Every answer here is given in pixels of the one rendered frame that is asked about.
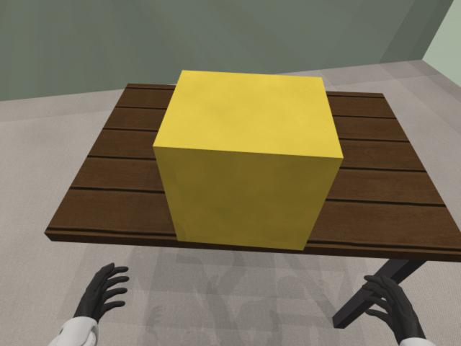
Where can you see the right robot hand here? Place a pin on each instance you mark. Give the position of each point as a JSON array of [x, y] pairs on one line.
[[400, 317]]

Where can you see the left robot forearm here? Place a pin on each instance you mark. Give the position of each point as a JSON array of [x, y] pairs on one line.
[[78, 331]]

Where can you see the table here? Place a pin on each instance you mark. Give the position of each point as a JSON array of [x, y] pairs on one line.
[[382, 203]]

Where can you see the left robot hand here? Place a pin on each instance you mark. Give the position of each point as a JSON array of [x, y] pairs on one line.
[[92, 303]]

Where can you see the carton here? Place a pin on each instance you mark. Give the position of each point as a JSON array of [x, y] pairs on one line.
[[247, 159]]

